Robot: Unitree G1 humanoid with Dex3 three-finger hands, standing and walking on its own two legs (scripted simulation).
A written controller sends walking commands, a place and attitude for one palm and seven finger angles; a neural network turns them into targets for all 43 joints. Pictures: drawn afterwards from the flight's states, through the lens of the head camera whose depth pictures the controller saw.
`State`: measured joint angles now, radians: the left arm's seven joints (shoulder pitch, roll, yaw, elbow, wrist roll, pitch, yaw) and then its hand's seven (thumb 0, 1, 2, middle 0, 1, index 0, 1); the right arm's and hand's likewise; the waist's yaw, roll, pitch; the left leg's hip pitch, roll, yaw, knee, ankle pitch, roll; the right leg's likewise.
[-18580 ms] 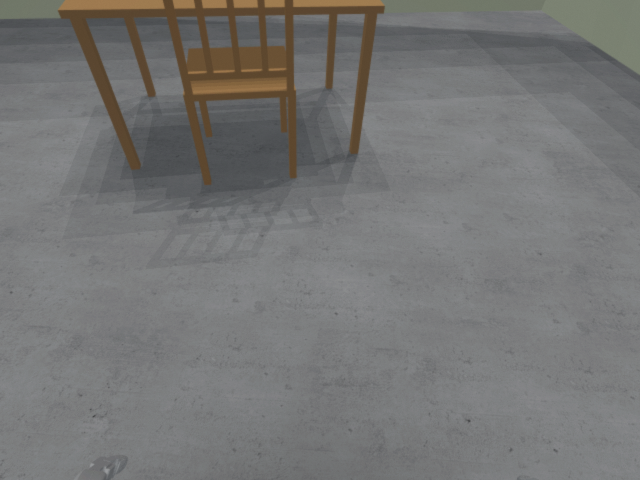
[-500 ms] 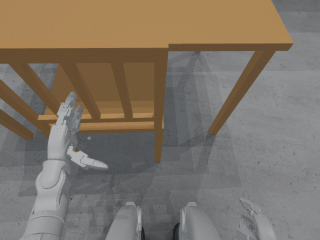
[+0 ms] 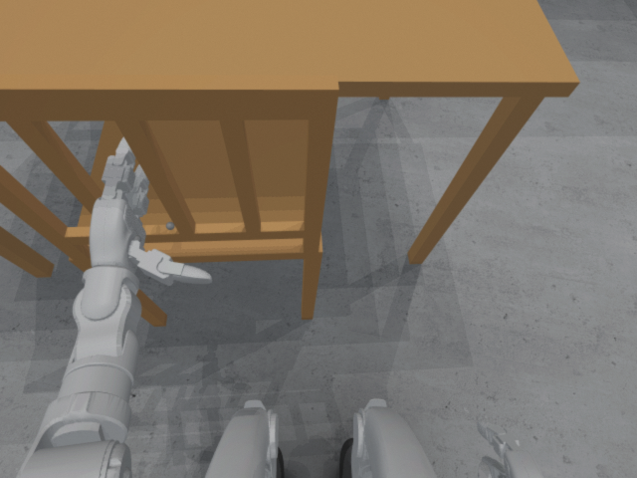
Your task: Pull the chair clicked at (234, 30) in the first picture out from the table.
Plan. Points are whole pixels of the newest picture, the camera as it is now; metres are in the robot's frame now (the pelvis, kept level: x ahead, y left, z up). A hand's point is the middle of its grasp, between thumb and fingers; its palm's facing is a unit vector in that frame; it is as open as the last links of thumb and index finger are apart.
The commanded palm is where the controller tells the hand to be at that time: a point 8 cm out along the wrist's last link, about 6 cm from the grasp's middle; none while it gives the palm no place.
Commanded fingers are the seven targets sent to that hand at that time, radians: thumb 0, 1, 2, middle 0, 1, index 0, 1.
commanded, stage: push the fingers through the gap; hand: left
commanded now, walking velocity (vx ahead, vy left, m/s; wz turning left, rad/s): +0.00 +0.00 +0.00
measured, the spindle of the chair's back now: (164, 183) +0.48 +0.21 +0.01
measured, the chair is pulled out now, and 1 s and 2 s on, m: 0.00 0.00 0.02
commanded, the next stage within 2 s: hook a spindle and tug to test in 0.68 s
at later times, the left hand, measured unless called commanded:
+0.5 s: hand (177, 205) +0.44 +0.19 +0.02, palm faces +0.04 -1.00 -0.03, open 16.9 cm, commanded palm +0.42 +0.23 +0.02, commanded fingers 0.00 -0.50 0.30 -0.06 -0.08 -0.06 -0.08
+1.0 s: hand (176, 211) +0.43 +0.19 +0.02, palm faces +0.07 -1.00 -0.03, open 16.4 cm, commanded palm +0.41 +0.23 +0.02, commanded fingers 0.00 -0.50 0.30 -0.27 -0.74 -0.27 -0.74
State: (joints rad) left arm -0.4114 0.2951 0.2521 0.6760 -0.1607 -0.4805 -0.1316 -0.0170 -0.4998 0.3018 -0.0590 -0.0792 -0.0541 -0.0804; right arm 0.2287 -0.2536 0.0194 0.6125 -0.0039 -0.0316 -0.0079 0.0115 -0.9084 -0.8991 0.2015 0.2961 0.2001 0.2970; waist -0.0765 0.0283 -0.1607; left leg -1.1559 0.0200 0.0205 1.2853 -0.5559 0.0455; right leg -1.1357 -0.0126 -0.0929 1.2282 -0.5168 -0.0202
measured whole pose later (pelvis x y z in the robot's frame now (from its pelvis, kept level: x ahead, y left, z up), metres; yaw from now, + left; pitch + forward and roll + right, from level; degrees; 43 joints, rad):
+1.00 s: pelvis +0.00 +0.00 +0.00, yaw -1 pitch +25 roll -3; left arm -0.50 0.30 0.30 0.80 -0.14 -0.52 -0.13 -0.02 -0.50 0.30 -0.13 -0.29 -0.12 -0.29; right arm 0.24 -0.25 0.02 0.61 -0.01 0.02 0.01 0.01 -0.91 -0.90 0.20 0.30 0.20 0.30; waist -0.09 0.02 -0.15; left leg -1.15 0.03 0.03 1.27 -0.55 0.05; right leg -1.14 0.00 -0.08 1.21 -0.51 -0.02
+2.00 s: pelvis +0.03 +0.01 +0.01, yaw -2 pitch +26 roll -3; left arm -0.31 0.26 0.26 0.60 -0.18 -0.48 -0.10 0.01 0.71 0.79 -0.37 -1.37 -0.38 -1.42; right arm 0.24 -0.23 0.00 0.58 -0.01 0.03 0.03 0.01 -0.91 -0.90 0.20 0.30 0.20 0.30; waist -0.09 0.03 -0.16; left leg -1.10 0.03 0.05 1.23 -0.58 0.06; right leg -1.09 0.01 -0.06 1.15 -0.51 0.00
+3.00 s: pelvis -0.01 -0.01 +0.10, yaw -2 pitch +6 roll -1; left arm -0.29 0.19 0.08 0.86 -0.07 -0.25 0.08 0.05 0.69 0.74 -0.29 -1.12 -0.49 -1.45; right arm 0.24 -0.22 0.01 0.63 0.03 0.12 -0.10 0.01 -0.91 -0.90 0.20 0.30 0.20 0.30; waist -0.07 0.02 0.07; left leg -0.46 0.02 0.08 0.62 -0.27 0.03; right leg -0.47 0.02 -0.03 0.58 -0.22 -0.02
